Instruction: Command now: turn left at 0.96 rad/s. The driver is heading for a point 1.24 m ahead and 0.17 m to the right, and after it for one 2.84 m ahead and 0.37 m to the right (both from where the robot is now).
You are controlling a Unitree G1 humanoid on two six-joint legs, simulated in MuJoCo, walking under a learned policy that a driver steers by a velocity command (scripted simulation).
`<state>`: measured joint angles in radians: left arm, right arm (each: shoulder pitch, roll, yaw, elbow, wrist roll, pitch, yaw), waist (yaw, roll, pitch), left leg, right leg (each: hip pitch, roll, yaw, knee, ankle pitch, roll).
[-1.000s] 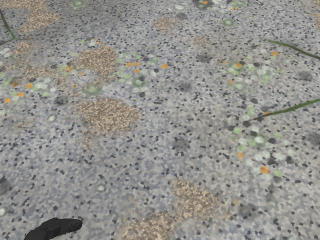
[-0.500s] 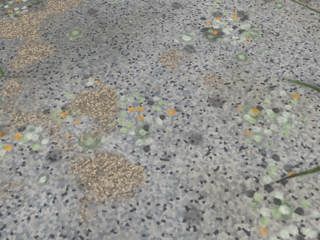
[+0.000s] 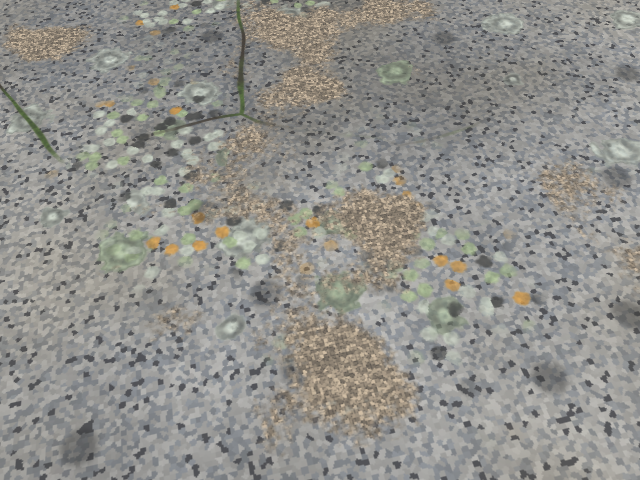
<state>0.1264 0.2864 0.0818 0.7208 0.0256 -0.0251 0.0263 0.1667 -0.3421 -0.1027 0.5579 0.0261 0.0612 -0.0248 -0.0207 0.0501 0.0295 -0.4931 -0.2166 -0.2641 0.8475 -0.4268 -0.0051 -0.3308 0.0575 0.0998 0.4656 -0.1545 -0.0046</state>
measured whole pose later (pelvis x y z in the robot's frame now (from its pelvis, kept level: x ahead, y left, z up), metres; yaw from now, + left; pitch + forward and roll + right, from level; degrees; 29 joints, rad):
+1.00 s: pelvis +0.01 -0.04 +0.01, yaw -17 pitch +4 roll +3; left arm 0.22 0.32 0.08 0.57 -0.02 0.03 0.03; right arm 0.05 -0.31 -0.10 0.68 -0.01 0.00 -0.03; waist 0.01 0.02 0.04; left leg -0.61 -0.03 -0.09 1.05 -0.32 -0.06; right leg -0.35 0.07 0.11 0.48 -0.19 -0.07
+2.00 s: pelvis +0.08 +0.03 -0.01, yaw +4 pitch +3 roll -1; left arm 0.14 0.33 0.09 0.67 0.00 -0.01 0.01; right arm 0.15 -0.33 -0.08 0.57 0.01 0.04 0.02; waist 0.01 -0.03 0.09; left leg -0.41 -0.04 0.00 0.63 -0.27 0.06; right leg -0.44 -0.05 0.01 1.13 -0.56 0.06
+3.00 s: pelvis +0.67 -0.03 -0.01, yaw -24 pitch +2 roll +2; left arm 0.28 0.36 0.06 0.80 0.02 -0.03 -0.04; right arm 0.22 -0.32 -0.04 0.69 -0.06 -0.06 -0.02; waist 0.02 -0.04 0.02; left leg -0.32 0.01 0.09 0.55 -0.26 0.00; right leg -0.40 0.03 0.05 1.27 -0.30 -0.11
